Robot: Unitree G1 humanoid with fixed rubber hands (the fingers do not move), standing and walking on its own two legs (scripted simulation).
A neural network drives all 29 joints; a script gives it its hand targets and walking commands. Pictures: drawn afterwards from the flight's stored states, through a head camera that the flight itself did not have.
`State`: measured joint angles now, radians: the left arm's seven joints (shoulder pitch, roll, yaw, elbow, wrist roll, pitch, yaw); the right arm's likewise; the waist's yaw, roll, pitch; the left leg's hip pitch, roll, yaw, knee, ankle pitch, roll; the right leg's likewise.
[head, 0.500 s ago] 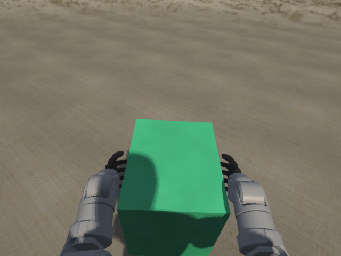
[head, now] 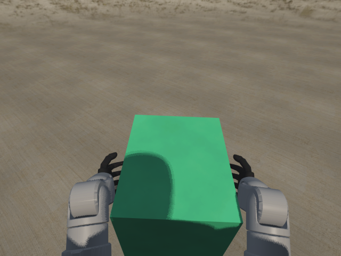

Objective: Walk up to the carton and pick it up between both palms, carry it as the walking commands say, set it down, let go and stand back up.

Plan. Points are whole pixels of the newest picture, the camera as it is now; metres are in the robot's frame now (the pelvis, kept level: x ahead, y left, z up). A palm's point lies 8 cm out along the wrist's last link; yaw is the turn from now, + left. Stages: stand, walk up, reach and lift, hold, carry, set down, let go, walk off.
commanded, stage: carry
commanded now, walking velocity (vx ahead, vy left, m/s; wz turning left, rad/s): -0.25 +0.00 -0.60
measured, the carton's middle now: (174, 190) +0.30 +0.00 +0.03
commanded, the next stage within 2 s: none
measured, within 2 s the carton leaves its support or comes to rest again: neither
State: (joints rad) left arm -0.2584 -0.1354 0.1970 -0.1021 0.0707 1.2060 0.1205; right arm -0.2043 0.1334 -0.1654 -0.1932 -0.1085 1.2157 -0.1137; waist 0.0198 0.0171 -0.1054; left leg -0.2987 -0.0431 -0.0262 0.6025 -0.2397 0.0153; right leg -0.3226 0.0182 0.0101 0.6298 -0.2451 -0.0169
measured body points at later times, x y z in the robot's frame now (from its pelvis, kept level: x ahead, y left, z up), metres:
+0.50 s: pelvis -0.02 -0.04 -0.01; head -0.06 -0.06 +0.44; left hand +0.28 +0.06 +0.09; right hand +0.21 -0.25 +0.07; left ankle +0.05 +0.11 -0.71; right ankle -0.02 -0.13 -0.73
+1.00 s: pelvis +0.10 -0.12 +0.01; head +0.10 -0.13 +0.46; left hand +0.42 -0.07 +0.09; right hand +0.30 -0.36 +0.09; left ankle +0.07 +0.05 -0.72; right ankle +0.03 -0.21 -0.70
